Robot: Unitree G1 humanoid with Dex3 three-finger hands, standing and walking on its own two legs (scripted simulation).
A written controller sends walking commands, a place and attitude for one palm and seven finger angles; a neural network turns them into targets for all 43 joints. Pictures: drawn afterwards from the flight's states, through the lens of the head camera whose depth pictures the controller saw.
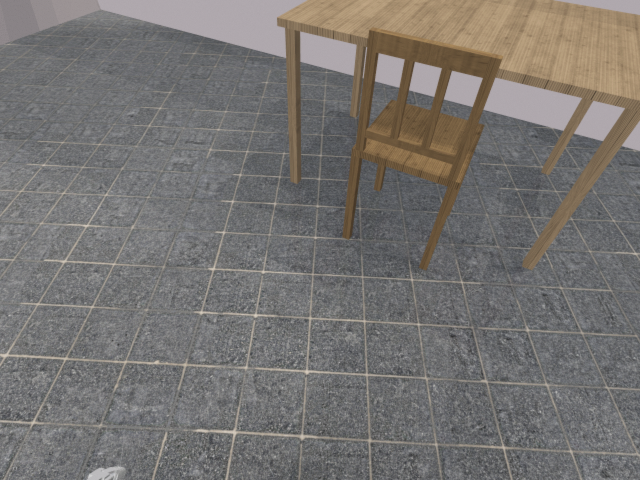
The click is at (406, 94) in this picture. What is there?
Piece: chair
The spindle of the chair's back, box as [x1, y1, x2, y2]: [390, 60, 414, 139]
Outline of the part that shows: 408,60 404,61 390,137 396,139 399,134 414,63 413,61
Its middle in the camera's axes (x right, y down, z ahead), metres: +0.24 -0.41 +1.16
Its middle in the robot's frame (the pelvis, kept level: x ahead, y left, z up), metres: +1.15 -0.19 -0.10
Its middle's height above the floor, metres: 0.67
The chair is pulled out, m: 0.00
